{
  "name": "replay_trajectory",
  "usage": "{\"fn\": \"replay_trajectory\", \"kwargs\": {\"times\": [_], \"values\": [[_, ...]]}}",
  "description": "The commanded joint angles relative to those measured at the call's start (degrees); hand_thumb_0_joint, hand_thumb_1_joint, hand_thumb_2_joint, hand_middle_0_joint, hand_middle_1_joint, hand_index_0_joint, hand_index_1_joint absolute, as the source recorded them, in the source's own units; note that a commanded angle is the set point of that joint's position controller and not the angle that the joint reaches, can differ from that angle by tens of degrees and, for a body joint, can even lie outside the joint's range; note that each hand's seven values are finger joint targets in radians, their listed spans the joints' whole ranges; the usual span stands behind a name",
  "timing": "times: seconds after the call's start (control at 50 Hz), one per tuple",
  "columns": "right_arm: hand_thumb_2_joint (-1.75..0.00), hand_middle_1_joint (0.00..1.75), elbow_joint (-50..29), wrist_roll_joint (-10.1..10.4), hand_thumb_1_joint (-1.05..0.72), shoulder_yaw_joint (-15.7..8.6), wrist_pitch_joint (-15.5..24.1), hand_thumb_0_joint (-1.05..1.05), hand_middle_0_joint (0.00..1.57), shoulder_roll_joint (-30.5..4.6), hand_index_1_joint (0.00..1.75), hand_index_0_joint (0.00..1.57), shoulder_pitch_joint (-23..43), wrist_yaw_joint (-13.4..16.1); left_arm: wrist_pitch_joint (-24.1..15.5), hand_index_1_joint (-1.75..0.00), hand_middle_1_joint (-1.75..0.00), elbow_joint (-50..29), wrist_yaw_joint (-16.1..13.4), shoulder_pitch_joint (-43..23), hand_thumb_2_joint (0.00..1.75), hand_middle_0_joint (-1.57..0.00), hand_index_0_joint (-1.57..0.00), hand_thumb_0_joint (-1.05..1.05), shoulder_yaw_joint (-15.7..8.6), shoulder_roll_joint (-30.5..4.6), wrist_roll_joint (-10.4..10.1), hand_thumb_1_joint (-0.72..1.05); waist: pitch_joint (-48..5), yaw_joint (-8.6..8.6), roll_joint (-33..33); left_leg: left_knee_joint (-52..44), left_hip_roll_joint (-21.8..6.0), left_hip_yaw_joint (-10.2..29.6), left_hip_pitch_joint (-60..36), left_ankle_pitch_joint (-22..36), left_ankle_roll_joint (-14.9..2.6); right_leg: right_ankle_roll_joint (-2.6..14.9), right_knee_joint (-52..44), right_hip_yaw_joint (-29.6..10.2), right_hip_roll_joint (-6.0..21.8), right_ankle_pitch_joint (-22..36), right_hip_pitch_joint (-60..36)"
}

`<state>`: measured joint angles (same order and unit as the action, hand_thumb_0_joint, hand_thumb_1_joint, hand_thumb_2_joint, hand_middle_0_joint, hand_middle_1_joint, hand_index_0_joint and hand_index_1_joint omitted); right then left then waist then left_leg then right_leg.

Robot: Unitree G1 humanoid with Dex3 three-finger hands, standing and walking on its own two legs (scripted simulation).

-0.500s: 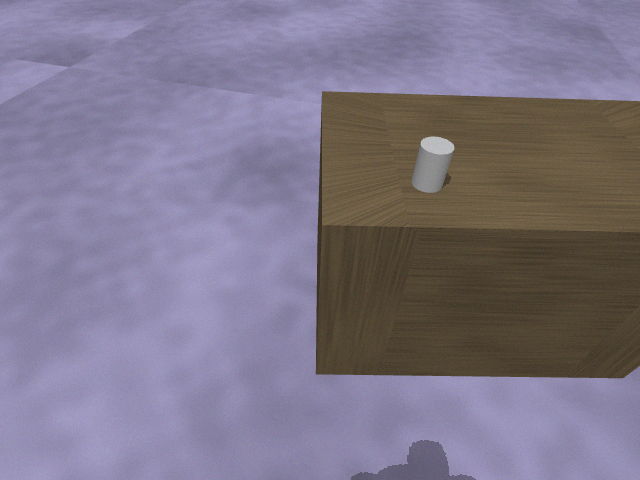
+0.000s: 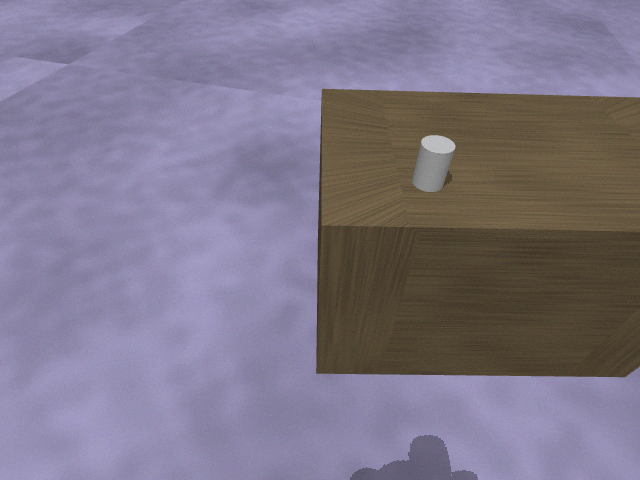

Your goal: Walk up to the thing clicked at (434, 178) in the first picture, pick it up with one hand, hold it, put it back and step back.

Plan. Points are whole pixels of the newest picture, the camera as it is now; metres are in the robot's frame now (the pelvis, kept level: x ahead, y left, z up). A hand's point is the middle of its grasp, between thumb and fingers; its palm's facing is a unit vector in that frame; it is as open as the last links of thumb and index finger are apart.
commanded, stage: stand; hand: right
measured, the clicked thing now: (432, 164) +0.81 -0.23 -0.03
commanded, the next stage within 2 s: walk up in 0.62 s
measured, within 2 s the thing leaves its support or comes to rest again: neither
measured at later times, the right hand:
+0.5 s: hand out of the picture +0.08 -0.25 -0.16, palm faces -0.02 +0.94 -0.34, open 7.4 cm
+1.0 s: hand out of the picture +0.10 -0.35 -0.17, palm faces -0.03 +0.93 -0.38, open 7.4 cm
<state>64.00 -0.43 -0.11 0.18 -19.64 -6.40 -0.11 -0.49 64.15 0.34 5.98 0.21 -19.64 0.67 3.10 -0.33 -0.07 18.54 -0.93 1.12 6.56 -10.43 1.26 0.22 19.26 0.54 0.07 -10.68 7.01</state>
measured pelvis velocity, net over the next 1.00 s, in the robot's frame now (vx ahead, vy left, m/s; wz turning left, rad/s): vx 0.08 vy -0.07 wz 0.00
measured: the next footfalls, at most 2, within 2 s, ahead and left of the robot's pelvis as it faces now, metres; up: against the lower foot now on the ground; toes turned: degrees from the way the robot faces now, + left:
right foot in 0.86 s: +0.12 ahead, -0.17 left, +0.00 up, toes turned -2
left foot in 1.32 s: +0.33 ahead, +0.05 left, +0.00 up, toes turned +5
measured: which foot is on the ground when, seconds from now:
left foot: down 0.00-0.90, up 0.92-1.00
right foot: down 0.00-0.70, up 0.72-0.84, down 0.86-1.00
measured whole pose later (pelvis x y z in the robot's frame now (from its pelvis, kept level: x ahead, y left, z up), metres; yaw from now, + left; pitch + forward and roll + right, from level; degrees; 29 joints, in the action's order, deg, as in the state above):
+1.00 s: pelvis +0.08 -0.07 -0.01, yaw +0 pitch -4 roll +1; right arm 57.5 -1.3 -4.3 0.0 -24.2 -17.7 -1.0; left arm -2.2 54.0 3.3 15.7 -5.4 -22.1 2.2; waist 4.3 -1.4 -1.5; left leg 56.7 0.3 3.9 17.0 -26.9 -1.3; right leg 2.3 31.6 1.8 0.2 -17.3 10.9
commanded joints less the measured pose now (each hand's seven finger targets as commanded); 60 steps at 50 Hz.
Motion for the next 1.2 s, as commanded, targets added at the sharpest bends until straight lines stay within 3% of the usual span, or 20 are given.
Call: {"fn": "replay_trajectory", "kwargs": {"times": [0.0, 0.58, 0.6, 0.62, 0.66, 0.68, 0.7, 0.72, 0.74, 0.8, 0.84, 0.86, 0.88, 0.9, 0.92, 0.94, 0.98, 1.02, 1.06, 1.18], "values": [[-0.9, 0.3, -3.25, -0.12, -0.9, -2.12, 1.58, 0.0, 0.2, -11.9, 0.3, 0.2, 2.26, 0.71, -1.44, -0.3, -0.3, -3.33, -0.82, -2.84, 0.9, -0.2, -0.2, 0.0, -2.34, -12.3, -0.17, 0.9, -5.11, 0.27, -0.06, -2.26, -6.22, 4.28, -0.23, 7.86, -2.17, 1.41, -2.81, -5.46, 7.23, 7.97, -1.5], [-0.9, 0.3, -3.41, 0.13, -0.9, -2.15, 1.49, 0.0, 0.2, -12.19, 0.3, 0.2, 2.37, 0.84, -1.39, -0.3, -0.3, -3.12, -0.94, -1.95, 0.9, -0.2, -0.2, 0.0, -2.54, -12.55, -0.22, 0.9, -5.65, 0.15, 0.23, -2.14, -6.56, 3.82, -2.47, 10.27, -2.29, 1.32, -2.85, -5.26, 7.36, 11.6, -2.31], [-0.9, 0.3, -5.9, -0.74, -0.9, -4.65, 2.42, 0.0, 0.2, -15.82, 0.3, 0.2, -2.91, 0.2, -1.42, -0.3, -0.3, -6.68, 0.75, 1.31, 0.9, -0.2, -0.2, 0.0, -6.0, -16.22, 0.95, 0.9, -9.32, 0.61, 2.48, 1.91, -3.83, 3.99, -3.13, -14.43, -5.89, 3.06, 1.86, -4.06, 3.39, -13.25, -2.47], [-0.9, 0.3, -5.56, -1.36, -0.9, -5.32, 2.69, 0.0, 0.2, -16.41, 0.3, 0.2, -4.81, -0.03, -1.16, -0.3, -0.3, -6.75, 1.27, 1.2, 0.9, -0.2, -0.2, 0.0, -6.37, -16.01, 1.56, 0.9, -5.27, 1.13, 1.07, 1.09, -5.49, 7.04, -1.05, -24.81, -7.22, 4.11, 3.53, -5.6, 3.98, -23.74, 3.95], [-0.9, 0.3, -5.55, -1.54, -0.9, -6.12, 2.73, 0.0, 0.2, -17.58, 0.3, 0.2, -7.26, -0.19, -0.78, -0.3, -0.3, -9.04, 2.17, -2.95, 0.9, -0.2, -0.2, 0.0, -6.37, -13.68, 1.84, 0.9, 2.35, 3.19, -3.51, -4.27, -9.14, 14.16, -1.07, -32.67, -9.4, 3.22, 10.2, -3.63, 1.86, -24.58, 17.51], [-0.9, 0.3, -6.22, -1.64, -0.9, -6.96, 2.88, 0.0, 0.2, -19.23, 0.3, 0.2, -7.48, -0.21, -0.64, -0.3, -0.3, -10.27, 2.46, -3.34, 0.9, -0.2, -0.2, 0.0, -6.4, -12.51, 1.71, 0.9, 5.13, 3.46, -8.01, -9.65, -14.9, 20.49, -0.98, -34.45, -12.36, 1.92, 19.94, -0.17, 0.41, -17.15, 21.42], [-0.9, 0.3, -7.06, -1.96, -0.9, -7.68, 3.44, 0.0, 0.2, -20.76, 0.3, 0.2, -7.97, -0.09, -0.56, -0.3, -0.3, -11.57, 2.47, -4.57, 0.9, -0.2, -0.2, 0.0, -6.88, -13.33, 2.07, 0.9, 7.91, 4.26, -8.42, -11.65, -19.56, 26.15, -1.64, -30.6, -15.67, 1.44, 27.54, -2.42, 2.46, -17.63, 27.42], [-0.9, 0.3, -8.05, -1.87, -0.9, -8.21, 4.09, 0.0, 0.2, -21.59, 0.3, 0.2, -7.29, 0.23, -0.8, -0.3, -0.3, -12.84, 2.73, -3.8, 0.9, -0.2, -0.2, 0.0, -7.01, -13.55, 1.7, 0.9, 8.28, 3.03, -7.88, -11.23, -21.76, 27.49, -4.01, -24.93, -16.89, 2.01, 27.23, -6.63, 5.86, -16.33, 29.29], [-0.9, 0.3, -8.86, -1.85, -0.9, -7.95, 4.4, 0.0, 0.2, -20.31, 0.3, 0.2, -7.43, 0.33, -1.37, -0.3, -0.3, -13.44, 3.04, -3.77, 0.9, -0.2, -0.2, 0.0, -7.0, -13.8, 1.47, 0.9, 6.5, 2.82, -6.1, -9.46, -20.52, 25.1, -5.67, -18.64, -16.46, 2.06, 25.75, -6.93, 6.1, -16.53, 28.53], [-0.9, 0.3, -11.79, -1.96, -0.9, -7.78, 4.26, 0.0, 0.2, -18.89, 0.3, 0.2, -3.73, -0.39, -2.15, -0.3, -0.3, -13.29, 3.95, 1.62, 0.9, -0.2, -0.2, 0.0, -7.16, -13.02, 1.2, 0.9, 1.91, -0.07, -10.4, -3.85, -14.77, 13.92, -2.45, -10.69, -13.35, 2.28, 14.73, -4.82, 5.79, -15.23, 16.42], [-0.9, 0.3, -14.19, -1.67, -0.9, -7.05, 3.52, 0.0, 0.2, -15.99, 0.3, 0.2, 1.19, -0.86, -2.49, -0.3, -0.3, -9.51, 3.33, 12.79, 0.9, -0.2, -0.2, 0.0, -8.25, -12.86, 1.45, 0.9, -2.74, -6.26, -7.44, 9.58, -7.11, 2.79, 8.05, -2.0, -8.61, 1.49, 5.73, 2.37, 0.52, -2.99, -4.39], [-0.9, 0.3, -14.66, -1.51, -0.9, -5.98, 3.22, 0.0, 0.2, -12.5, 0.3, 0.2, -0.98, -0.9, -2.78, -0.3, -0.3, -7.47, 2.56, 19.72, 0.9, -0.2, -0.2, 0.0, -9.65, -15.61, 1.66, 0.9, -6.09, -8.65, 3.24, 23.72, -2.57, -1.09, 14.93, -5.23, -6.34, 0.94, 3.07, 0.29, 0.6, -1.64, -15.33], [-0.9, 0.3, -16.19, -0.88, -0.9, -4.45, 3.17, 0.0, 0.2, -8.0, 0.3, 0.2, -2.81, -0.71, -3.07, -0.3, -0.3, -7.51, 1.74, 24.15, 0.9, -0.2, -0.2, 0.0, -11.18, -21.33, 2.45, 0.9, -5.09, -10.49, 19.66, 38.05, 5.45, -0.34, 29.1, -24.06, -3.91, 3.13, -2.98, -18.46, 10.97, -13.54, -19.07], [-0.9, 0.3, -16.02, -0.65, -0.9, -5.41, 2.57, 0.0, 0.2, -11.62, 0.3, 0.2, -4.95, -0.22, -3.08, -0.3, -0.3, -10.98, 1.66, 17.47, 0.9, -0.2, -0.2, 0.0, -10.92, -23.07, 2.38, 0.9, -3.27, -6.78, 15.03, 43.83, 5.85, 3.23, 31.26, -23.82, -2.96, 8.83, -11.02, -35.41, 21.08, -28.47, -12.45], [-0.9, 0.3, -15.0, -1.19, -0.9, -6.54, 2.61, 0.0, 0.2, -15.87, 0.3, 0.2, -6.3, -0.02, -2.71, -0.3, -0.3, -13.77, 1.77, 11.61, 0.9, -0.2, -0.2, 0.0, -10.89, -23.86, 1.73, 0.9, 1.73, -4.43, 10.83, 44.98, 0.99, 5.22, 28.84, -20.53, -2.93, 13.53, -11.52, -37.98, 24.05, -33.0, -4.12], [-0.9, 0.3, -14.28, -0.63, -0.9, -6.68, 2.95, 0.0, 0.2, -17.35, 0.3, 0.2, -6.51, -0.34, -2.92, -0.3, -0.3, -15.06, 1.76, 9.7, 0.9, -0.2, -0.2, 0.0, -10.24, -21.6, 0.92, 0.9, 4.91, -3.05, 7.38, 45.37, -1.15, 5.41, 30.12, -17.32, -3.05, 14.58, -10.53, -32.57, 21.88, -26.42, -3.79], [-0.9, 0.3, -12.53, 0.02, -0.9, -6.11, 2.99, 0.0, 0.2, -15.32, 0.3, 0.2, -9.81, -0.96, -3.7, -0.3, -0.3, -15.53, 1.23, 8.95, 0.9, -0.2, -0.2, 0.0, -8.81, -16.97, -0.05, 0.9, 4.78, -1.11, 5.64, 43.64, -1.73, 6.84, 28.21, -10.91, -3.33, 10.37, -7.92, -19.01, 15.24, -9.2, -4.16], [-0.9, 0.3, -13.05, -0.26, -0.9, -5.67, 2.95, 0.0, 0.2, -13.72, 0.3, 0.2, -10.93, -1.6, -4.23, -0.3, -0.3, -15.33, 1.1, 10.7, 0.9, -0.2, -0.2, 0.0, -8.31, -16.06, -0.38, 0.9, 5.18, -1.1, 5.22, 40.72, -1.41, 5.62, 24.52, -8.0, -2.88, 10.05, -5.88, -13.0, 13.69, 5.44, -0.86], [-0.9, 0.3, -14.51, -0.22, -0.9, -5.74, 2.63, 0.0, 0.2, -13.05, 0.3, 0.2, -10.53, -2.29, -4.54, -0.3, -0.3, -16.58, 1.03, 10.84, 0.9, -0.2, -0.2, 0.0, -8.11, -16.26, -0.13, 0.9, 5.78, -0.58, 5.42, 34.32, -1.38, 4.4, 24.09, -7.46, -1.63, 11.85, -5.31, -9.02, 13.46, 12.26, -1.2], [-0.9, 0.3, -19.28, -0.49, -0.9, -6.09, 2.73, 0.0, 0.2, -12.04, 0.3, 0.2, -4.46, -3.05, -4.32, -0.3, -0.3, -18.95, 1.06, 13.85, 0.9, -0.2, -0.2, 0.0, -8.0, -16.99, 0.08, 0.9, 3.04, -2.79, 6.45, 18.61, -1.82, -2.11, 17.93, 1.81, -1.91, 9.77, -1.26, -3.9, 12.65, 19.09, -2.44]]}}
